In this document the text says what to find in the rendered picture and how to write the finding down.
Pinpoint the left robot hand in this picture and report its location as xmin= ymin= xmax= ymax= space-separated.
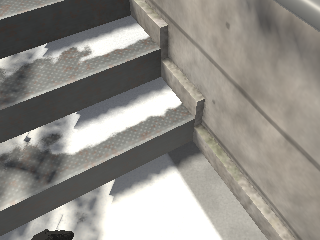
xmin=32 ymin=229 xmax=74 ymax=240

